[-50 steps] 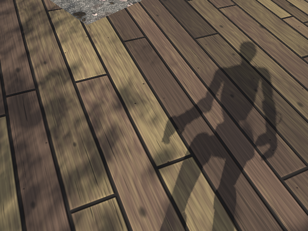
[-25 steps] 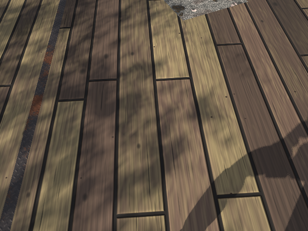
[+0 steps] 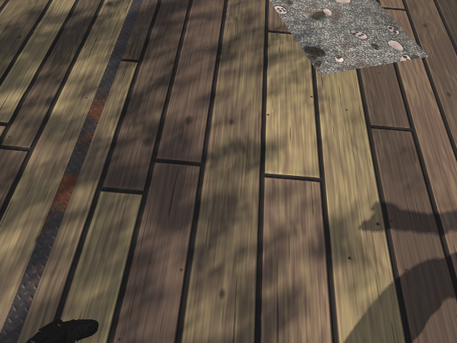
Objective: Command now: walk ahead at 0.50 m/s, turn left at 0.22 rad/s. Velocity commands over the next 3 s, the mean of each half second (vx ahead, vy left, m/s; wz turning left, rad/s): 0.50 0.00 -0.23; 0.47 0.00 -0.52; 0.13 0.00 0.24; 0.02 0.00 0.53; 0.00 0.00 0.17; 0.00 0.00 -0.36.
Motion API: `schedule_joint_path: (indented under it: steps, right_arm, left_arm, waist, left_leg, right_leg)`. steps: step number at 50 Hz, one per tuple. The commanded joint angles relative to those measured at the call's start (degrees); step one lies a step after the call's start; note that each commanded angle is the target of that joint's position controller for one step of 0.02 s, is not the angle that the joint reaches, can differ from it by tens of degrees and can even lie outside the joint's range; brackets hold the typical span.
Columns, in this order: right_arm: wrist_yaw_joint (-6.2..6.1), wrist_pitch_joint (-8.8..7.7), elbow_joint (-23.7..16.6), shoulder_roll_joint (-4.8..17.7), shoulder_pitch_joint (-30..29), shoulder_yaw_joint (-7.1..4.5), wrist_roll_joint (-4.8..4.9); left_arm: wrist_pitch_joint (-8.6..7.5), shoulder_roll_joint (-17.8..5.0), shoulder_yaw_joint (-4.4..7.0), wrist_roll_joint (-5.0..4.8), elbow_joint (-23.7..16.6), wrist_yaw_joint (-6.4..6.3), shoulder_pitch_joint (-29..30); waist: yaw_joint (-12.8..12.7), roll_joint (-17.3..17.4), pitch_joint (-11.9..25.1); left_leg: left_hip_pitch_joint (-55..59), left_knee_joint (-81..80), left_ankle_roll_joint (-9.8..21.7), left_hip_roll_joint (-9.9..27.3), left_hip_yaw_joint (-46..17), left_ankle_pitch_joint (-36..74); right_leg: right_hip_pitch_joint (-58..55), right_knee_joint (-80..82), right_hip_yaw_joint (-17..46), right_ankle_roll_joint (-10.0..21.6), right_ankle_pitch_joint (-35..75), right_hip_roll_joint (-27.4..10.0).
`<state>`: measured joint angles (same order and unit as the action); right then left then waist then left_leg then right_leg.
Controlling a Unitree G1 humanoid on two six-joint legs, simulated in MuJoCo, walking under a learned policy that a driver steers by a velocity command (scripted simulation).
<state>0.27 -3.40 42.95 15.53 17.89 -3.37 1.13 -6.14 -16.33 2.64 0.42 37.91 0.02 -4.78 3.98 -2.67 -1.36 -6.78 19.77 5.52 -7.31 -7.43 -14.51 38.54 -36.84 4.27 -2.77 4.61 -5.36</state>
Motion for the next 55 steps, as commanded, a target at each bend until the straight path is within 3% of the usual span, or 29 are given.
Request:
schedule_joint_path:
  steps: [1,5,6,7,8,9,10,11,12,13,14,17,23,28,30,31,32,33,34,35,36,37,39,41,45,48,50,53,55]
  right_arm:
    - [-0.36,-0.49,-1.6,9.14,3.19,-2.08,0.01]
    - [-0.65,0.24,-0.48,10.2,3.53,-2.28,-0.44]
    - [-0.72,0.42,-0.68,10.32,2.25,-2.24,-0.52]
    - [-0.81,0.5,-1.26,9.58,1.14,-1.79,-0.9]
    - [-1.02,0.16,-2.64,7.29,2.79,-0.74,-2.18]
    - [-0.6,-0.94,-2.55,3.56,8.84,0.33,-1.49]
    - [-0.08,-1.91,-3.25,8.1,4.61,-0.12,-0.88]
    - [0.38,-2.62,-4.85,9.54,-2.05,-0.55,0.21]
    - [0.46,-3.19,-5.75,8.63,-5.72,-0.25,-0.47]
    - [0.49,-3.5,-6.26,8.03,-6.65,-0.43,-1.46]
    - [0.47,-3.45,-6.46,7.45,-5.81,-0.54,-1.94]
    - [-0.01,-2.5,-6.3,5.88,-5.05,-0.28,-2.25]
    - [0.15,-2.66,-8.65,3.54,-17.25,0.67,-1.73]
    - [0.98,-3.76,-10.09,5.73,-21.67,-0.34,-0.81]
    - [0.89,-4.27,-9.37,7.08,-18.2,-1.19,-0.55]
    - [0.54,-4.47,-8.25,8.26,-13.45,-1.99,-0.78]
    - [0.01,-4.64,-7.36,10.62,-5.44,-2.91,-1.63]
    - [-0.44,-4.07,-6.42,15.28,2.16,-4.06,-2.43]
    - [0.15,-3.33,-4.75,13.98,4.04,-3.98,-1.27]
    - [0.07,-3.09,-5.7,9.01,1.03,-2.8,-0.84]
    - [-0.04,-2.71,-5.93,6.99,-1.61,-2.12,-1.0]
    - [0.06,-2.5,-5.67,5.84,-3.91,-1.6,-1.25]
    - [0.05,-2.66,-4.88,4.88,-5.89,-1.24,-1.79]
    - [0.13,-3.25,-3.7,5.6,-5.6,-1.62,-1.49]
    - [-0.13,-3.26,-1.61,8.15,-5.56,-2.31,-1.6]
    - [-0.5,-2.29,0.12,9.0,-4.35,-2.03,-1.04]
    - [-0.22,-1.78,2.0,9.9,-1.17,-1.85,-0.22]
    - [-0.03,-0.86,3.29,12.09,-0.8,-2.15,1.1]
    - [-0.09,-0.82,3.61,10.54,-0.41,-1.44,0.9]
  left_arm:
    - [-1.49,-4.04,0.58,-0.75,-5.24,1.27,6.97]
    - [-1.6,-5.85,1.23,-1.1,-5.64,2.11,4.54]
    - [-1.57,-6.88,1.91,-1.07,-4.34,1.99,-0.49]
    - [-1.53,-8.86,2.85,-0.77,-2.38,1.83,-8.57]
    - [-1.39,-12.7,3.63,-0.23,-1.4,1.8,-17.69]
    - [-1.0,-14.5,4.27,-0.73,0.28,2.37,-20.15]
    - [-0.69,-9.22,3.0,-2.07,-0.11,2.35,-20.09]
    - [-0.15,-7.53,2.48,-1.59,-0.94,1.95,-16.13]
    - [0.33,-7.46,2.32,-0.83,-1.73,1.84,-13.91]
    - [0.58,-7.14,2.17,-0.68,-2.08,1.8,-12.63]
    - [0.6,-6.69,1.91,-0.37,-2.37,1.65,-11.92]
    - [0.64,-7.06,2.01,-1.1,-1.86,1.1,-11.75]
    - [2.05,-9.36,2.88,-1.81,0.53,-0.64,-16.23]
    - [3.32,-9.09,3.03,-2.26,1.78,-1.12,-18.61]
    - [3.78,-9.1,3.22,-2.12,1.52,-1.27,-17.05]
    - [3.85,-7.91,2.85,-1.98,1.04,-1.19,-16.0]
    - [3.63,-5.18,1.86,-1.37,-0.14,-0.92,-14.71]
    - [3.15,-1.14,0.6,-1.45,-1.19,-0.97,-20.46]
    - [2.78,-3.51,0.54,-2.64,-1.8,-1.05,-24.12]
    - [3.07,-8.33,1.81,-2.98,-0.8,-1.08,-20.3]
    - [3.47,-9.26,2.21,-2.29,-1.44,-1.01,-15.57]
    - [3.64,-8.42,2.29,-1.68,-2.02,-0.86,-13.27]
    - [4.1,-6.43,2.3,-1.85,-2.62,-0.23,-12.79]
    - [4.51,-4.42,1.84,-1.93,-3.22,0.09,-12.2]
    - [4.38,-3.67,1.42,-1.54,-4.85,0.48,-7.99]
    - [3.26,-1.17,0.34,-0.71,-6.21,1.4,-2.31]
    - [2.69,-0.49,0.04,-0.8,-6.96,2.15,0.47]
    - [2.11,-3.73,1.24,-0.21,-7.01,2.44,-0.41]
    - [1.82,-8.25,3.02,0.97,-4.18,1.44,-9.22]
  waist:
    - [2.18,7.77,0.23]
    - [-0.05,9.13,0.53]
    - [-3.04,8.86,3.62]
    - [-7.07,7.49,9.67]
    - [-9.24,-0.21,18.44]
    - [-6.41,-15.98,21.58]
    - [-8.36,-9.7,17.79]
    - [-8.78,-4.24,9.26]
    - [-7.99,1.6,5.13]
    - [-6.39,3.75,2.87]
    - [-4.77,2.34,3.28]
    - [-3.37,-1.0,3.35]
    - [-7.28,-2.3,1.72]
    - [-7.86,-3.29,1.44]
    - [-5.46,-4.94,1.95]
    - [-2.85,-4.74,4.31]
    - [1.08,-2.03,11.06]
    - [0.73,10.41,19.56]
    - [-0.55,20.96,20.69]
    - [0.38,12.8,12.15]
    - [0.33,8.24,6.31]
    - [-0.86,6.5,2.67]
    - [-2.99,8.91,0.21]
    - [-3.39,8.78,0.1]
    - [-3.26,6.49,-0.8]
    - [-1.46,5.59,-1.04]
    - [-0.44,6.03,0.21]
    - [-2.81,7.87,2.08]
    - [-7.66,6.06,7.76]
  left_leg:
    - [-0.09,-3.37,7.56,15.58,-8.38,13.34]
    - [9.52,2.04,5.54,19.23,-8.63,29.79]
    - [9.75,7.56,4.52,17.56,-6.1,41.26]
    - [6.64,17.67,3.0,14.81,-2.9,46.21]
    - [-5.47,35.15,0.76,10.36,0.11,30.76]
    - [-27.32,51.99,-3.6,1.38,2.95,-12.48]
    - [-35.33,56.23,-3.25,4.56,-1.58,-15.21]
    - [-38.34,55.75,-3.14,6.99,-0.53,-10.03]
    - [-37.43,52.92,-3.17,8.59,0.72,-6.77]
    - [-35.86,48.57,-3.69,9.99,1.13,-4.49]
    - [-32.84,45.34,-4.28,11.0,1.22,-3.04]
    - [-30.11,37.8,-7.05,10.97,3.14,-2.28]
    - [-23.88,16.03,-9.09,7.41,4.03,16.35]
    - [-19.83,8.16,-7.46,5.66,2.15,14.38]
    - [-14.54,5.7,-5.7,5.8,2.52,11.06]
    - [-7.06,3.33,-4.06,6.54,3.03,11.53]
    - [6.44,5.09,-0.65,13.41,-2.35,10.34]
    - [26.86,4.93,6.79,26.3,-21.1,6.08]
    - [29.34,-0.16,11.24,32.78,-38.67,-7.29]
    - [21.95,-2.08,8.94,30.2,-32.95,-12.94]
    - [14.55,-2.86,6.61,27.43,-23.74,-8.93]
    - [8.18,-4.65,5.63,24.74,-17.74,-2.99]
    - [1.08,-7.75,4.61,21.44,-9.46,3.95]
    - [-0.69,-9.79,5.51,21.05,-4.56,9.0]
    - [0.63,-10.33,5.87,21.12,3.64,22.1]
    - [-1.9,-7.77,4.25,18.21,10.31,33.98]
    - [-0.03,-6.4,4.08,18.67,9.67,35.65]
    - [5.24,0.12,2.49,19.83,6.34,38.76]
    - [1.87,12.47,-1.15,15.64,7.68,38.31]
  right_leg:
    - [-4.29,5.32,-2.73,1.59,2.15,2.33]
    - [-5.13,8.08,-4.27,6.36,-9.48,4.13]
    - [-12.3,9.75,-6.06,8.06,-9.23,6.21]
    - [-24.73,9.39,-4.62,10.63,-5.22,5.23]
    - [-42.73,7.59,9.66,16.19,-1.22,-4.9]
    - [-58.53,14.7,35.41,24.06,-13.39,-14.43]
    - [-58.5,18.7,39.6,21.89,-24.45,-13.7]
    - [-51.24,19.79,31.96,19.66,-22.44,-12.04]
    - [-44.2,20.71,26.65,18.81,-15.79,-9.68]
    - [-39.43,21.65,23.45,18.59,-9.82,-7.81]
    - [-36.72,22.63,21.1,18.31,-5.79,-6.05]
    - [-31.77,24.16,16.45,18.94,0.39,-3.84]
    - [-25.73,23.13,11.93,15.23,-2.26,0.12]
    - [-30.45,18.26,18.99,13.79,-7.8,-2.04]
    - [-31.19,14.91,21.04,12.74,-6.29,-2.25]
    - [-29.86,10.47,19.89,11.3,-3.63,-0.09]
    - [-24.51,-1.55,16.53,9.38,-5.83,2.6]
    - [-7.75,-20.0,8.28,5.36,-25.26,10.37]
    - [4.34,-31.14,6.01,4.28,-39.82,8.84]
    - [7.63,-35.86,6.81,3.61,-34.91,5.49]
    - [7.11,-36.11,4.64,3.21,-30.12,3.63]
    - [5.6,-34.22,3.8,2.89,-26.8,2.1]
    - [1.93,-31.37,2.87,2.81,-23.12,-0.4]
    - [1.82,-30.03,1.78,2.31,-20.87,-1.09]
    - [3.92,-20.78,1.3,1.25,-12.41,-1.45]
    - [-3.92,-6.85,-2.74,1.93,-4.46,1.06]
    - [-8.18,-0.87,-4.18,2.79,-2.32,2.8]
    - [-13.0,6.8,-4.27,5.26,-5.57,4.86]
    - [-29.6,13.1,-4.48,8.18,10.2,4.61]
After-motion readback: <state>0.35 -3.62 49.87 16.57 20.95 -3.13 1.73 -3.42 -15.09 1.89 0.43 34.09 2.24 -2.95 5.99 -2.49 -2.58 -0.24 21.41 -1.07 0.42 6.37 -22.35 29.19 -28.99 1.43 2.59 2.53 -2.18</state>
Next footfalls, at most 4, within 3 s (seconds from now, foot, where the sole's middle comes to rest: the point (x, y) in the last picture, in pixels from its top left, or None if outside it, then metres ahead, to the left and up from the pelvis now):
0.14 right None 0.27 -0.14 -0.78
0.64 left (204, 313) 0.55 0.03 -0.78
1.10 right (311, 268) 0.68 -0.32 -0.78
1.52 left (230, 260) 0.72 -0.06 -0.78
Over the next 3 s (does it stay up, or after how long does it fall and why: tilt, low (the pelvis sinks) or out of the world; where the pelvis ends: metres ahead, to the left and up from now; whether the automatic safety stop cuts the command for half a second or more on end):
stays up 0.65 -0.19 0.00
